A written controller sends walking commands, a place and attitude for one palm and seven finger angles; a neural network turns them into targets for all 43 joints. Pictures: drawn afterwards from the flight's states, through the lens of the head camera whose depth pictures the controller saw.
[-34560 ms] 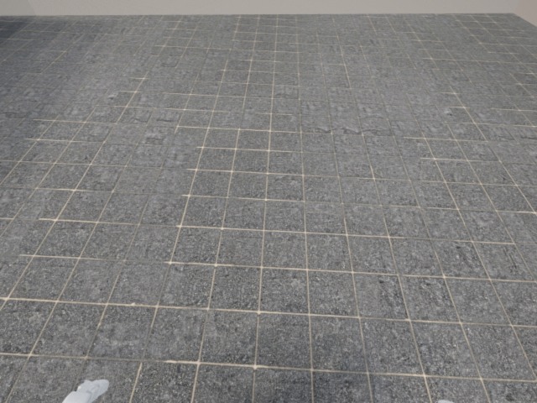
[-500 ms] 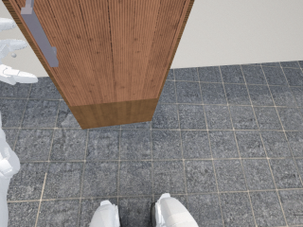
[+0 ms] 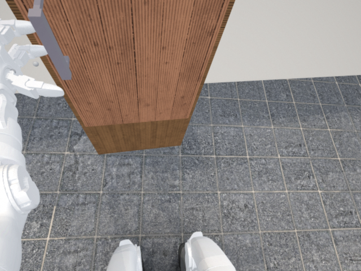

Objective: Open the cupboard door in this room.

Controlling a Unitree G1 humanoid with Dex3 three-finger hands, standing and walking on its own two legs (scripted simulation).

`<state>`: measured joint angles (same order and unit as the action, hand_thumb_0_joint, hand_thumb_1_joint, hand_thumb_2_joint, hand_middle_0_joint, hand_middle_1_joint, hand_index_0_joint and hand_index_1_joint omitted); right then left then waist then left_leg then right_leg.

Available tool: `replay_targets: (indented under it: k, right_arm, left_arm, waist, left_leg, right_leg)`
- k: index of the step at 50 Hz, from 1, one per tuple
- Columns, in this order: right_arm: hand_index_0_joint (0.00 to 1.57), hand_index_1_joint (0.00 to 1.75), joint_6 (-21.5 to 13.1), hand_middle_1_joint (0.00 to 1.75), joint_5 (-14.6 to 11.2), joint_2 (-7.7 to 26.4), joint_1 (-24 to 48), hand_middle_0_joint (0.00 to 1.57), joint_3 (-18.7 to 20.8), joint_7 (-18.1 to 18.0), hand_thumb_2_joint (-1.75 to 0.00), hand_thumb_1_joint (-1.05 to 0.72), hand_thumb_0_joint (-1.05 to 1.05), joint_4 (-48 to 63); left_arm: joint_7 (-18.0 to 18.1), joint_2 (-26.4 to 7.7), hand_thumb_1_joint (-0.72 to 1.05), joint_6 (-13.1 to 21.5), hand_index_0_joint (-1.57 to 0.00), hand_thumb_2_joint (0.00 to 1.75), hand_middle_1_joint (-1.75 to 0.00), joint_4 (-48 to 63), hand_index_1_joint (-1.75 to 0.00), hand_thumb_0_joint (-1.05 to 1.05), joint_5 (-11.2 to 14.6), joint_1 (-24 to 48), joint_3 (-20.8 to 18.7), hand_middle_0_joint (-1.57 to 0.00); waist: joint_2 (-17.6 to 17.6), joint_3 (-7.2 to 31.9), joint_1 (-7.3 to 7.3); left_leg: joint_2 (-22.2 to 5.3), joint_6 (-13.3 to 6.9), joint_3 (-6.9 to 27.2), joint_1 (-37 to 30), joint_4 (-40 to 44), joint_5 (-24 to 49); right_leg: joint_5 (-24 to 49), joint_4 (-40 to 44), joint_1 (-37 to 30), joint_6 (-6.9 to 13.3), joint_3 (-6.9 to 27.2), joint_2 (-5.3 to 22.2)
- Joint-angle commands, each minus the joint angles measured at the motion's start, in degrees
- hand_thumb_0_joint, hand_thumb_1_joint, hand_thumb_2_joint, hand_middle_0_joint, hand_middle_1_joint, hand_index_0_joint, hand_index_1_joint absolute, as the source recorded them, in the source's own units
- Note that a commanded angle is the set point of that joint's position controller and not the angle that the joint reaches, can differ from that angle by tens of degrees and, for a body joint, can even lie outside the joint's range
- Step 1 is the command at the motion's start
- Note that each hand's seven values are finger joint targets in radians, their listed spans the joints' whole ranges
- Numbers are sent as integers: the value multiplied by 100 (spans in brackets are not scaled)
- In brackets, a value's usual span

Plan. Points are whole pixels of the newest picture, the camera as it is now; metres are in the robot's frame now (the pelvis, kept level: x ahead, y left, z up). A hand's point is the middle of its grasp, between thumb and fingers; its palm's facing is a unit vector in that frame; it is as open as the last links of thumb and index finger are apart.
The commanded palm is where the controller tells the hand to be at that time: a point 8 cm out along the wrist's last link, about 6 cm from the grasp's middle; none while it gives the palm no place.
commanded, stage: slide the fingers in behind the handle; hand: left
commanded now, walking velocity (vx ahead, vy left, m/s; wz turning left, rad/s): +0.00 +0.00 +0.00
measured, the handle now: (54, 42) +0.57 +0.21 +0.08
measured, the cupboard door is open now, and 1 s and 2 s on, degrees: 0 0 0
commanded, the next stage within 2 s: close the thumb around the handle in 1.16 s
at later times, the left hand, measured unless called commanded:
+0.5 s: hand (61, 65) +0.52 +0.20 +0.07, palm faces +0.05 -1.00 +0.00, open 13.9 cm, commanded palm +0.50 +0.24 +0.07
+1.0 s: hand (66, 66) +0.52 +0.18 +0.08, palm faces +0.07 -1.00 -0.02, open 14.0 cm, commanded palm +0.49 +0.23 +0.07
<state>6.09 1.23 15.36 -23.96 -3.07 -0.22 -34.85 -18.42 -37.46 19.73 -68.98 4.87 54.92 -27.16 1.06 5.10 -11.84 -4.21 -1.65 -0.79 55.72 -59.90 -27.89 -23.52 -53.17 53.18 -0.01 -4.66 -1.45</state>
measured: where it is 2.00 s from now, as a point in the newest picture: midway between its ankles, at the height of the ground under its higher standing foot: outside the picture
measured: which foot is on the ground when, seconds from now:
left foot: down 0.00-1.00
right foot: down 0.00-1.00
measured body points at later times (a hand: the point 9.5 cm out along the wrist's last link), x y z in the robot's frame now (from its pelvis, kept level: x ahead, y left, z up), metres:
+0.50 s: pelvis +0.00 -0.01 +0.00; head +0.14 +0.02 +0.43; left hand +0.51 +0.25 +0.08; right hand -0.01 -0.27 -0.10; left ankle -0.01 +0.09 -0.67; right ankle +0.01 -0.13 -0.67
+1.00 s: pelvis -0.01 -0.01 +0.00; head +0.13 +0.01 +0.43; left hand +0.51 +0.24 +0.08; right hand -0.02 -0.28 -0.11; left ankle -0.01 +0.09 -0.67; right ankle +0.01 -0.13 -0.67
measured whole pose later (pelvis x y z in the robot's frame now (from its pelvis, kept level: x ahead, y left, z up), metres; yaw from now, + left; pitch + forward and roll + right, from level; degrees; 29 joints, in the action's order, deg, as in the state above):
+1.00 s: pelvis -0.01 -0.01 +0.00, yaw +1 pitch +22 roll -3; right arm 4.0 1.4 15.0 -23.4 -2.0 0.7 -35.3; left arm -11.0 -30.8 23.1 -69.7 3.3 55.0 -23.5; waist 1.4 5.3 -11.5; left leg -4.0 -0.8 -1.0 54.7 -59.7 -27.2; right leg -24.0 -55.0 53.2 0.9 -4.3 -1.3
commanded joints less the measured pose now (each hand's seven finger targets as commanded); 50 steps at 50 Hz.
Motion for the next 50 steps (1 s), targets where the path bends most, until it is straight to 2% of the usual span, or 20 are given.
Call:
replay_targets:
  k: [1, 2, 5, 7, 9, 11, 12, 15, 20, 23, 27, 29, 30, 31, 33, 34, 40, 42, 45, 50]
  right_arm:
    - [20, 30, -66, 30, 16, 1111, -1123, 20, 407, -48, -90, -90, 0, 168]
    - [20, 30, -71, 30, 19, 1102, -1152, 20, 416, -42, -90, -90, 0, 165]
    - [20, 30, -70, 30, -2, 1127, -1128, 20, 404, -66, -90, -90, 0, 168]
    - [20, 30, -113, 30, 11, 1096, -1117, 20, 388, -66, -90, -90, 0, 162]
    - [20, 30, -129, 30, 31, 1103, -1107, 20, 402, -52, -90, -90, 0, 178]
    - [20, 30, -139, 30, 51, 1061, -1105, 20, 423, -12, -90, -90, 0, 193]
    - [20, 30, -143, 30, 54, 1040, -1139, 20, 445, 12, -90, -90, 0, 187]
    - [20, 30, -111, 30, 26, 1058, -1099, 20, 471, 18, -90, -90, 0, 149]
    - [20, 30, -108, 30, -6, 1044, -1052, 20, 444, 2, -90, -90, 0, 152]
    - [20, 30, -136, 30, 21, 1036, -1077, 20, 441, -1, -90, -90, 0, 193]
    - [20, 30, -189, 30, 41, 987, -1040, 20, 441, 43, -90, -90, 0, 212]
    - [20, 30, -184, 30, 36, 1013, -1043, 20, 451, 38, -90, -90, 0, 200]
    - [20, 30, -185, 30, 14, 999, -1006, 20, 448, 42, -90, -90, 0, 212]
    - [20, 30, -185, 30, 18, 1014, -1026, 20, 453, 34, -90, -90, 0, 196]
    - [20, 30, -188, 30, 13, 999, -1033, 20, 479, 48, -90, -90, 0, 202]
    - [20, 30, -197, 30, 17, 988, -1020, 20, 480, 54, -90, -90, 0, 209]
    - [20, 30, -229, 30, 8, 1002, -1044, 20, 463, 27, -90, -90, 0, 134]
    - [20, 30, -247, 30, 23, 1012, -1053, 20, 465, 21, -90, -90, 0, 158]
    - [20, 30, -263, 30, 16, 976, -1003, 20, 445, 29, -90, -90, 0, 151]
    - [20, 30, -284, 30, 20, 1027, -1034, 20, 463, 8, -90, -90, 0, 138]
  left_arm:
    - [45, -1126, -50, 351, -30, 30, -120, 1295, -120, 0, 52, 2432, 179, -30]
    - [71, -1051, -50, 379, -30, 30, -120, 1268, -120, 0, 37, 2394, 211, -30]
    - [175, -1355, -50, 388, -30, 30, -120, 970, -120, 0, 49, 2421, -42, -30]
    - [210, -1231, -50, 462, -30, 30, -120, 1111, -120, 0, 47, 2718, 64, -30]
    - [257, -1410, -50, 527, -30, 30, -120, 1158, -120, 0, -20, 2531, -89, -30]
    - [289, -1166, -50, 642, -30, 30, -120, 1531, -120, 0, -49, 2597, 93, -30]
    - [283, -934, -50, 679, -30, 30, -120, 1568, -120, 0, -26, 2537, 222, -30]
    - [275, -788, -50, 623, -30, 30, -120, 1518, -120, 0, 89, 2417, 235, -30]
    - [415, -725, -50, 418, -30, 30, -120, 1139, -120, 0, 51, 2418, 258, -30]
    - [589, -1071, -50, 551, -30, 30, -120, 1333, -120, 0, -62, 2487, 9, -30]
    - [703, -838, -50, 743, -30, 30, -120, 1366, -120, 0, -94, 2459, 134, -30]
    - [685, -980, -50, 749, -30, 30, -120, 1283, -120, 0, -111, 2358, 31, -30]
    - [656, -734, -50, 697, -30, 30, -120, 1176, -120, 0, -91, 2318, 218, -30]
    - [655, -825, -50, 670, -30, 30, -120, 1179, -120, 0, -87, 2344, 146, -30]
    - [633, -585, -50, 665, -30, 30, -120, 1358, -120, 0, -66, 2418, 316, -30]
    - [623, -449, -50, 650, -30, 30, -120, 1364, -120, 0, -37, 2385, 387, -30]
    - [770, -689, -50, 632, -30, 30, -120, 1131, -120, 0, -29, 2550, 171, -30]
    - [802, -917, -50, 704, -30, 30, -120, 1191, -120, 0, -125, 2477, 39, -30]
    - [744, -574, -50, 715, -30, 30, -120, 1098, -120, 0, -147, 2483, 360, -30]
    - [661, -757, -50, 720, -30, 30, -120, 1184, -120, 0, -18, 2586, 165, -30]
  waist:
    - [1274, 2724, -30]
    - [1164, 2700, -56]
    - [751, 2511, -80]
    - [1024, 2528, -90]
    - [1153, 2815, 19]
    - [1396, 3174, 49]
    - [1309, 3230, 8]
    - [1136, 3156, -8]
    - [792, 2600, -27]
    - [836, 2808, 65]
    - [878, 2822, 52]
    - [828, 2957, 97]
    - [771, 2829, 30]
    - [732, 2800, 62]
    - [982, 2981, 58]
    - [936, 3010, 63]
    - [431, 2630, -6]
    - [619, 2725, 77]
    - [711, 2603, -18]
    - [806, 2977, 54]
  left_leg:
    - [148, 43, 455, -2694, 597, 3061]
    - [139, 31, 472, -2720, 572, 3131]
    - [170, -10, 413, -2223, 584, 2703]
    - [193, 0, 408, -2261, 581, 2671]
    - [181, 31, 409, -2445, 547, 2866]
    - [171, 66, 452, -2801, 513, 3269]
    - [150, 70, 493, -2975, 482, 3493]
    - [148, 72, 460, -2890, 524, 3391]
    - [217, 6, 371, -2259, 616, 2656]
    - [230, 5, 365, -2253, 594, 2753]
    - [246, 5, 329, -2236, 545, 2719]
    - [249, 15, 319, -2184, 554, 2714]
    - [259, 0, 279, -2106, 570, 2581]
    - [254, 2, 285, -2060, 594, 2554]
    - [244, 23, 303, -2400, 590, 2729]
    - [256, 22, 292, -2388, 588, 2701]
    - [290, -41, 252, -1760, 613, 2185]
    - [304, -48, 227, -1812, 592, 2249]
    - [292, -34, 233, -1882, 578, 2238]
    - [276, -5, 293, -2113, 564, 2400]
  right_leg:
    - [1853, 435, -725, 94, 126, -230]
    - [1884, 412, -694, 112, 119, -246]
    - [1841, 438, -921, 75, 188, -237]
    - [1816, 384, -871, 99, 198, -216]
    - [1895, 342, -910, 104, 198, -207]
    - [2056, 290, -890, 112, 191, -208]
    - [2120, 270, -818, 120, 157, -230]
    - [2159, 342, -928, 93, 159, -240]
    - [1910, 416, -1020, 67, 184, -210]
    - [2051, 352, -1189, 85, 233, -199]
    - [2077, 312, -1197, 96, 257, -201]
    - [2140, 292, -1337, 85, 273, -188]
    - [2085, 348, -1305, 68, 286, -187]
    - [2086, 342, -1366, 71, 277, -181]
    - [2101, 344, -1206, 83, 250, -185]
    - [2096, 367, -1242, 78, 255, -187]
    - [1930, 414, -1443, 43, 327, -178]
    - [2011, 390, -1498, 71, 362, -169]
    - [1923, 396, -1262, 61, 341, -156]
    - [1960, 347, -1307, 82, 313, -170]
